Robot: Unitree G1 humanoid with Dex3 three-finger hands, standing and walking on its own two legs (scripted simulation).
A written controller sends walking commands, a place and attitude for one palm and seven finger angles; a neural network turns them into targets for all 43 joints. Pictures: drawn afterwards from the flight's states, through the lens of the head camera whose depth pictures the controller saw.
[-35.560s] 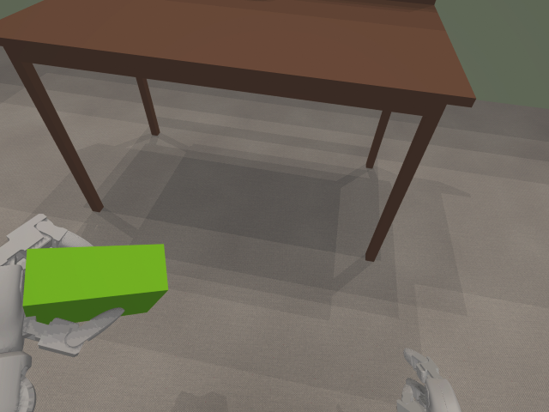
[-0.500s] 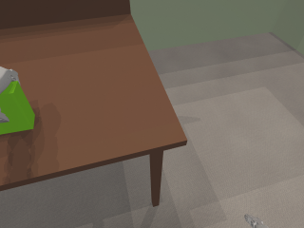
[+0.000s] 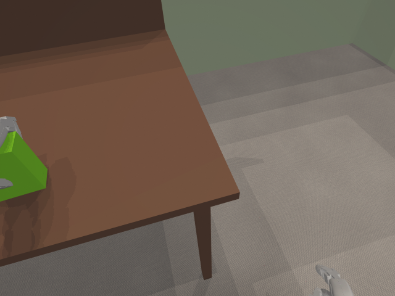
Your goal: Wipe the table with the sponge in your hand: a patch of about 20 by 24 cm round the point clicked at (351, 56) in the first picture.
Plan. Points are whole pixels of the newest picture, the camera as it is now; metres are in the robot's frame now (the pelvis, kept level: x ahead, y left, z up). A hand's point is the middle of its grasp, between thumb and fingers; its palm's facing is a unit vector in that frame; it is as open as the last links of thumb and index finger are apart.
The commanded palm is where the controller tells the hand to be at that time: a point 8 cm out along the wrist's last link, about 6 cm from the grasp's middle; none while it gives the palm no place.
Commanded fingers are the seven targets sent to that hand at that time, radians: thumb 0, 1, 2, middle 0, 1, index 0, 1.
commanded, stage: wipe back along the first lane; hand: left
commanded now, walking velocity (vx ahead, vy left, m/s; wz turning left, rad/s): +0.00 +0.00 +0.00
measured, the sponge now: (7, 175) +0.29 +0.41 +0.10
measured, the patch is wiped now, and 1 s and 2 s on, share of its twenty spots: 0.95 1.00 1.00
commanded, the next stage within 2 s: lift the sponge slowly off the table in 0.40 s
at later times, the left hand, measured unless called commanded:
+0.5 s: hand out of the picture +0.23 +0.38 +0.15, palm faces +0.01 +0.03 -1.00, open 9.7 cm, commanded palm +0.19 +0.37 +0.18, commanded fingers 0.00 0.10 1.30 -1.20 -1.60 -1.20 -1.60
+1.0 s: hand out of the picture +0.22 +0.36 +0.16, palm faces +0.00 +0.04 -1.00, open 9.7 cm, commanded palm +0.19 +0.37 +0.22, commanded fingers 0.00 0.10 1.30 -1.20 -1.60 -1.20 -1.60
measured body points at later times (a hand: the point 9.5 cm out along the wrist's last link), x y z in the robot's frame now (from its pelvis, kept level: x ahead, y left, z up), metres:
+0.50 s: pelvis +0.00 +0.00 +0.00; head +0.01 -0.02 +0.45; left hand +0.23 +0.37 +0.21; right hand +0.21 -0.22 -0.10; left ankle -0.02 +0.10 -0.74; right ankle -0.03 -0.14 -0.74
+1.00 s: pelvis -0.02 -0.01 +0.00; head -0.02 -0.04 +0.45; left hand +0.22 +0.35 +0.21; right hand +0.20 -0.23 -0.09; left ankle -0.02 +0.10 -0.74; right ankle -0.03 -0.14 -0.74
